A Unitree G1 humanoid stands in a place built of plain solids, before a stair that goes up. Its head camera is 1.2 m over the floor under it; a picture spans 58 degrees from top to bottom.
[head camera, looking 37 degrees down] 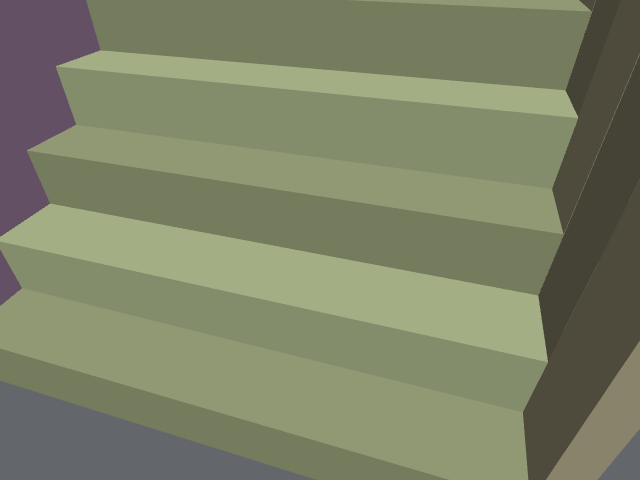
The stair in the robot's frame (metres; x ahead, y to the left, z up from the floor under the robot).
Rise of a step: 0.20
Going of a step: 0.22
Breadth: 1.57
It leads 17 degrees to the right of straight ahead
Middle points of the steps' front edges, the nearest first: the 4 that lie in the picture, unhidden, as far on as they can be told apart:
0.62 0.31 0.20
0.83 0.24 0.40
1.04 0.18 0.60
1.25 0.12 0.80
